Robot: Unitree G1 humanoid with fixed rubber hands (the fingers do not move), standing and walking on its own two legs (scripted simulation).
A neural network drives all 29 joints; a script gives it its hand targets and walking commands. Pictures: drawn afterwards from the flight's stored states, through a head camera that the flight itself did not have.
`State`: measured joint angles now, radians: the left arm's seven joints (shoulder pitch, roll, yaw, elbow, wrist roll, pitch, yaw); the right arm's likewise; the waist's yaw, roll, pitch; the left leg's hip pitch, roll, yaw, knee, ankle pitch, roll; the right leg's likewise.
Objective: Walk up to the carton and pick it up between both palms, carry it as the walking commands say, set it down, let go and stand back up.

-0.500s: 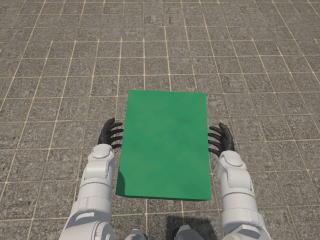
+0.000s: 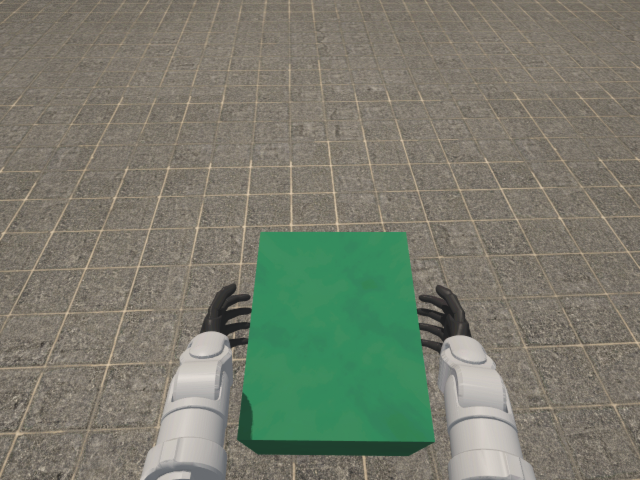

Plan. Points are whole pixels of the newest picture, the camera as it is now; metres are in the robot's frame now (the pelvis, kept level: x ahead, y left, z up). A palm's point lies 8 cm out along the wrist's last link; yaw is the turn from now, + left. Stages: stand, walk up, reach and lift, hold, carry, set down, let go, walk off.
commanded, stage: reach and lift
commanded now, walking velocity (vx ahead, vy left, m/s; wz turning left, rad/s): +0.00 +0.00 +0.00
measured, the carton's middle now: (332, 341) +0.36 -0.03 -0.09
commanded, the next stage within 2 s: hold in 1.90 s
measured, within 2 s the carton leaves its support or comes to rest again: neither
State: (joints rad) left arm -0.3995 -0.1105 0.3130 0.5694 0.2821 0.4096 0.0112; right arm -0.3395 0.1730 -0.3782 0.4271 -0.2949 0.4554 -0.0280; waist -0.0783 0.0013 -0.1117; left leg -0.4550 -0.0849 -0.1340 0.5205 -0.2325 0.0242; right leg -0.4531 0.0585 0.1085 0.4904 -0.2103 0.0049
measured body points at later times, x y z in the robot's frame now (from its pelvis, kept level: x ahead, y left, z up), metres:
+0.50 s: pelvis +0.00 +0.00 +0.01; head -0.04 +0.01 +0.46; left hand +0.33 +0.13 +0.05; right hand +0.30 -0.19 +0.06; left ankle +0.01 +0.10 -0.73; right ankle +0.01 -0.12 -0.73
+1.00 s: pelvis +0.00 +0.00 +0.01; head -0.06 +0.00 +0.46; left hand +0.31 +0.15 +0.06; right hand +0.30 -0.17 +0.06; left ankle +0.01 +0.10 -0.73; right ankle +0.01 -0.12 -0.73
